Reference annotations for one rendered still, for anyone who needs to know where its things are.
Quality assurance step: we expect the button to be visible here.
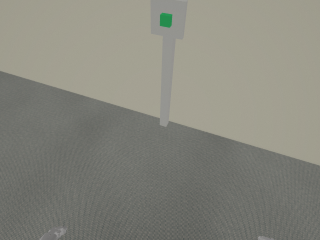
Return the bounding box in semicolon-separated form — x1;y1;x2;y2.
160;13;172;28

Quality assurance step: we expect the panel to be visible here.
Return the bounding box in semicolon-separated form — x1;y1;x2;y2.
150;0;188;127

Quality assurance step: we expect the robot left hand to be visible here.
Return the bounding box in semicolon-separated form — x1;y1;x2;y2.
40;226;68;240

